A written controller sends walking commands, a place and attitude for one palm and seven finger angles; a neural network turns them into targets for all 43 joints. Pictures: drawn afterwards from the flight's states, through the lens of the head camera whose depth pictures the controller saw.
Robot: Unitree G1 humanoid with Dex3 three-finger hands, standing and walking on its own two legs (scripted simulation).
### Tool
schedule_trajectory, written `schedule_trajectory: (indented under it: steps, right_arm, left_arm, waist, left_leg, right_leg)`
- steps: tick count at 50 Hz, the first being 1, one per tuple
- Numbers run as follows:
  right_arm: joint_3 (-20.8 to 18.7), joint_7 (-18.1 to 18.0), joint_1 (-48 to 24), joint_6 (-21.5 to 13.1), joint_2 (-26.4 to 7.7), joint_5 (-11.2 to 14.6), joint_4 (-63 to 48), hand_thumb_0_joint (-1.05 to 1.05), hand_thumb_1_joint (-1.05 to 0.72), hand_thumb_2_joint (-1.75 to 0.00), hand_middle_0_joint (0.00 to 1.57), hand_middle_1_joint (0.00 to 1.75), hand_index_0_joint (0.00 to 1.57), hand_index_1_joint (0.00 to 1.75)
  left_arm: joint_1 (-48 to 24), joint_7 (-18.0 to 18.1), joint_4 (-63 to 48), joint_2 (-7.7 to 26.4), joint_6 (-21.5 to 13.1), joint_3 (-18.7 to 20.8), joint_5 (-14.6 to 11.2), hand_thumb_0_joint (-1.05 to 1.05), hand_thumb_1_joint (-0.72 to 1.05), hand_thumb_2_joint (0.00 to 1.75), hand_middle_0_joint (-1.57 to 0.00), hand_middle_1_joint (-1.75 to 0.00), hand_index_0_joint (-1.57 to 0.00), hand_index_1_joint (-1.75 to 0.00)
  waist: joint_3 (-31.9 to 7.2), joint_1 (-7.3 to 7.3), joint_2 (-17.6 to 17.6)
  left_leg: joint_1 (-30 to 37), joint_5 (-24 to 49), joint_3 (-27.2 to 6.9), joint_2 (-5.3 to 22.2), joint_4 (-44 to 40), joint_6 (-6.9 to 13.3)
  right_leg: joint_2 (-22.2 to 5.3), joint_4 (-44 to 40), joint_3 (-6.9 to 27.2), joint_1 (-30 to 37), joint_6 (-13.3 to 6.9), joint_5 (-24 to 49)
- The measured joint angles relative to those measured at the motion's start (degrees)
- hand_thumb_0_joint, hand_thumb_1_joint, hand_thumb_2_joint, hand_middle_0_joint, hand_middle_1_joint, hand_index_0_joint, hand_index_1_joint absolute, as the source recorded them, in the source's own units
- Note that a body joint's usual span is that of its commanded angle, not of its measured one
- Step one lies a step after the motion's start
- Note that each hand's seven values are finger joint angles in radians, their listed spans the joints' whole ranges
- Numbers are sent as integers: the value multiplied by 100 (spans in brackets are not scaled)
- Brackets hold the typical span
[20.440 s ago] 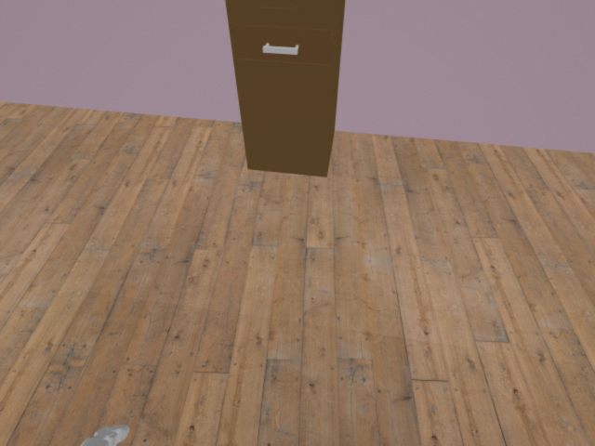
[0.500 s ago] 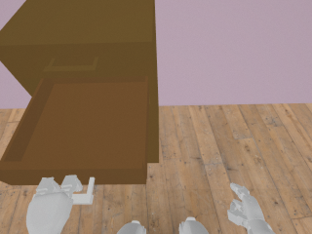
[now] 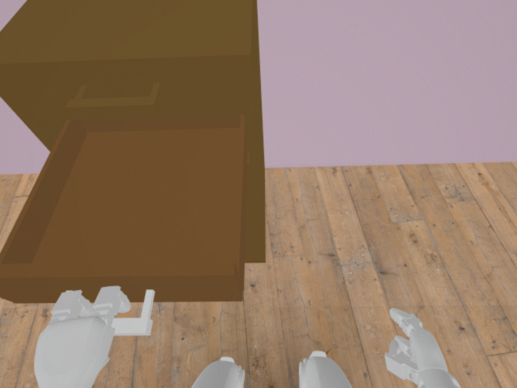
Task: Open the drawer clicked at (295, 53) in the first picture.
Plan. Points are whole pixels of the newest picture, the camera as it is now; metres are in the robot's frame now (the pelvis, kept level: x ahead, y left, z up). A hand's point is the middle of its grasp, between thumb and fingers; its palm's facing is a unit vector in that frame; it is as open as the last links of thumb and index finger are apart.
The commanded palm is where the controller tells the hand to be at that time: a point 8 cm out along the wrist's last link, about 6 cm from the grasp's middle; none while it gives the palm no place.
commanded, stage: open the thumb to release the handle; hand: left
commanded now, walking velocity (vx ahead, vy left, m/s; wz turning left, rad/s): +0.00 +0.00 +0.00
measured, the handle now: (105, 312) +0.22 +0.25 +0.00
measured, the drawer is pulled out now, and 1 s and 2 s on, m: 0.30 0.30 0.30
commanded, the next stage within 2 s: lift the hand off the handle in 0.32 s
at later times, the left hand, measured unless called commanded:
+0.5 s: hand (97, 356) +0.17 +0.25 -0.02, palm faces -0.04 -0.06 -1.00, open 13.6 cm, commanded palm +0.15 +0.25 +0.02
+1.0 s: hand (94, 346) +0.18 +0.25 -0.01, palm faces -0.04 -0.06 -1.00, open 13.5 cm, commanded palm +0.16 +0.25 +0.05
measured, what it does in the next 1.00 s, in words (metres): stands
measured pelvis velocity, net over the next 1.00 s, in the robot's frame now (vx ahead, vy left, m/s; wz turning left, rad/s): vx -0.01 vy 0.00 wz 0.00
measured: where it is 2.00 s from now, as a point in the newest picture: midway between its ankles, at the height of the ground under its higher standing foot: outside the picture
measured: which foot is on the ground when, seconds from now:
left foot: down 0.00-1.00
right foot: down 0.00-1.00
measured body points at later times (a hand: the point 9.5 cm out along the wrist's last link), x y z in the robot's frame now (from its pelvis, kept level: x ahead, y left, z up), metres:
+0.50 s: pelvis -0.01 +0.00 +0.01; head +0.06 -0.03 +0.45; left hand +0.16 +0.25 +0.03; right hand +0.20 -0.23 -0.10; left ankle -0.02 +0.13 -0.64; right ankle +0.03 -0.10 -0.64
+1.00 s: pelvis -0.01 +0.00 +0.02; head +0.05 -0.03 +0.46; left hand +0.17 +0.25 +0.04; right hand +0.18 -0.24 -0.09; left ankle -0.02 +0.13 -0.64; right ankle +0.03 -0.10 -0.64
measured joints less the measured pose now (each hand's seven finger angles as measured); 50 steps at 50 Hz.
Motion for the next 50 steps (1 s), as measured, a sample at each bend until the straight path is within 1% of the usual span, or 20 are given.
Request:
schedule_trajectory:
  steps: [4,8,15,18,21,28,33,40,47,50]
  right_arm:
    - [5,-21,4,16,13,30,30,1,-91,-90,20,30,20,30]
    - [53,-33,22,19,60,55,4,1,-91,-90,20,30,20,30]
    - [125,-65,10,-16,90,91,-46,1,-91,-90,20,30,20,30]
    - [110,-62,-5,-39,74,85,-54,1,-91,-90,20,30,20,30]
    - [101,-67,-14,-44,68,84,-50,1,-91,-90,20,30,20,30]
    - [67,-56,4,-75,23,65,-48,1,-91,-90,20,30,20,30]
    - [65,-91,7,-85,28,78,3,1,-91,-90,20,30,20,30]
    - [75,-159,24,-82,44,124,90,1,-91,-90,20,30,20,30]
    - [91,-198,80,-98,62,169,83,1,-91,-90,20,30,20,30]
    - [98,-208,114,-119,54,172,71,1,-91,-90,20,30,20,30]
  left_arm:
    - [3,-36,-31,-45,110,-61,-77,0,48,71,-38,-131,-40,-131]
    - [12,-77,-26,-54,193,-109,-109,0,25,62,-37,-128,-38,-128]
    - [-94,-102,124,-1,156,-126,-74,0,-18,44,-34,-124,-35,-123]
    - [-144,-104,161,-4,156,-130,-68,0,-31,39,-33,-123,-34,-122]
    - [-141,-111,171,-7,131,-104,-81,0,-39,35,-33,-122,-33,-121]
    - [-199,-88,227,-49,153,-130,-65,0,-47,31,-31,-121,-32,-120]
    - [-381,-55,357,-27,154,-110,-48,0,-48,31,-31,-120,-33,-120]
    - [-501,-52,423,41,155,-124,-86,0,-49,31,-32,-120,-35,-123]
    - [-407,-202,353,70,275,-164,-222,0,-49,30,-32,-120,-38,-122]
    - [-330,-224,283,78,273,-143,-271,0,-49,30,-32,-120,-38,-122]
  waist:
    - [-8,18,37]
    - [-23,16,46]
    - [-11,11,18]
    - [-6,15,24]
    - [-21,15,9]
    - [-39,3,32]
    - [-23,1,16]
    - [20,-1,26]
    - [58,-67,65]
    - [58,-85,65]
  left_leg:
    - [29,17,5,-10,-21,8]
    - [114,68,10,-15,-111,8]
    - [167,147,-34,-17,-189,-12]
    - [150,157,-53,-14,-172,-19]
    - [150,159,-42,-7,-167,-22]
    - [106,160,-50,-14,-126,-25]
    - [50,161,-56,-16,-87,-32]
    - [63,201,-66,-7,-132,-38]
    - [300,282,-53,6,-355,-32]
    - [424,312,-44,12,-462,-28]
  right_leg:
    - [-10,-18,6,30,10,14]
    - [-15,-96,14,112,11,56]
    - [-22,-188,-27,187,-7,125]
    - [-20,-187,-47,182,-14,138]
    - [-12,-178,-38,173,-18,145]
    - [-21,-138,-47,134,-20,143]
    - [-23,-97,-53,77,-26,141]
    - [-16,-155,-63,98,-30,186]
    - [-2,-376,-45,333,-23,268]
    - [5,-479,-33,454,-19,298]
